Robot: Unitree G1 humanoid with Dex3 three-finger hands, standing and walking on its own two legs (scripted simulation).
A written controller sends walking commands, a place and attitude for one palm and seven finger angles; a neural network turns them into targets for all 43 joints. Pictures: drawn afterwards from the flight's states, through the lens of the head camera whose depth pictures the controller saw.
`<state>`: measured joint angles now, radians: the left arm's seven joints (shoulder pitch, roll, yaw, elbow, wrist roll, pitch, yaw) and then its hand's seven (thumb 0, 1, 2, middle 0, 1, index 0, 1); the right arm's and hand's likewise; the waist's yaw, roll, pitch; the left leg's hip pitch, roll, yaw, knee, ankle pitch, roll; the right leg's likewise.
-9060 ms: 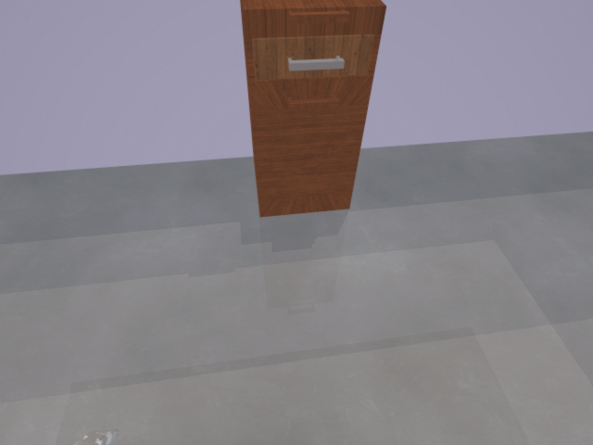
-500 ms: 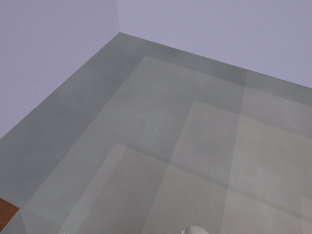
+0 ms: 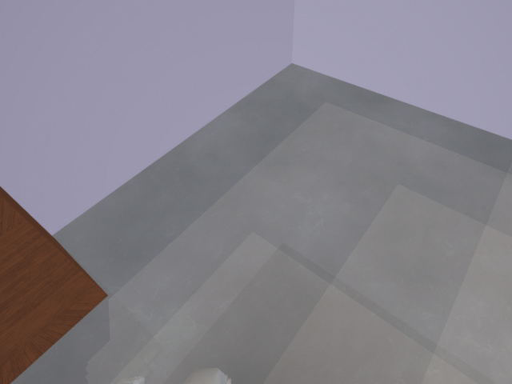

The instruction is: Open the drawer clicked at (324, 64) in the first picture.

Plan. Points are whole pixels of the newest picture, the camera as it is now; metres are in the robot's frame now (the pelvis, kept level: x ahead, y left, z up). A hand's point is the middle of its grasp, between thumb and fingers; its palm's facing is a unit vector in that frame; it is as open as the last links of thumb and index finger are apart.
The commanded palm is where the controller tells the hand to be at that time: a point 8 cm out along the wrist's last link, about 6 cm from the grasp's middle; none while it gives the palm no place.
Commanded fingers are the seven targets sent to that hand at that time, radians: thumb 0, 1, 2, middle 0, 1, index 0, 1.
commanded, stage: turn to face it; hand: left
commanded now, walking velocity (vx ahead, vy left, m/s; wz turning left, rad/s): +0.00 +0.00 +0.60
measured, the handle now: out of the picture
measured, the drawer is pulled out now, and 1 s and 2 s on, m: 0.00 0.00 0.00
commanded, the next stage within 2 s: take the last steps up to it in 1.44 s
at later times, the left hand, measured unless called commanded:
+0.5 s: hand out of the picture +0.04 +0.30 -0.16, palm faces +0.31 -0.92 -0.25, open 7.4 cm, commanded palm none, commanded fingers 0.00 0.90 0.90 -0.20 -0.30 -0.20 -0.30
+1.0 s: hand out of the picture -0.04 +0.22 -0.14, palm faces +0.55 -0.78 -0.29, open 7.4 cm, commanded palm none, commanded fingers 0.00 0.90 0.90 -0.20 -0.30 -0.20 -0.30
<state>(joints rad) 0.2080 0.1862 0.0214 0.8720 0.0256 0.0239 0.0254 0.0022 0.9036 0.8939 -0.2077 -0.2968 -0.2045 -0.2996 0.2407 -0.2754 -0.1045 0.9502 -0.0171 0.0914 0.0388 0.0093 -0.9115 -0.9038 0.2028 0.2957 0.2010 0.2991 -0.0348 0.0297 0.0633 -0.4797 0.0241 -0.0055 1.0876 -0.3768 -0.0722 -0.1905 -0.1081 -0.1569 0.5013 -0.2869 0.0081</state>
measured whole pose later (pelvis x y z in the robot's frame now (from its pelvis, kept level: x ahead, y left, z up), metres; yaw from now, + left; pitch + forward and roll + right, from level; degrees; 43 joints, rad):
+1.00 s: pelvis +0.01 +0.00 +0.00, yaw +36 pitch -2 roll +2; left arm 0.22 0.19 0.02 0.88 0.03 0.02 0.03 0.00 0.90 0.89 -0.21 -0.30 -0.20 -0.30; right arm 0.24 -0.28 -0.10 0.96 -0.02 0.09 0.04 0.01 -0.91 -0.90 0.20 0.30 0.20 0.30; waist -0.03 0.03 0.06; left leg -0.46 0.03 -0.01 1.08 -0.39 -0.07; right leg -0.19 -0.13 -0.17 0.51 -0.29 0.01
